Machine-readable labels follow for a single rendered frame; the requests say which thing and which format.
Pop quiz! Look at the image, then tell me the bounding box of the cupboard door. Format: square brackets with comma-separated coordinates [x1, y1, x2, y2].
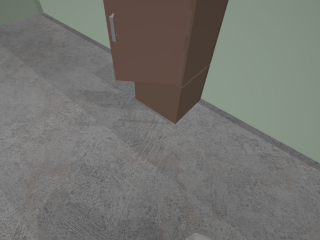
[103, 0, 191, 85]

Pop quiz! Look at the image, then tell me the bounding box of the handle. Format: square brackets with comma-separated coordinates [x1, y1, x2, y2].
[109, 13, 117, 42]

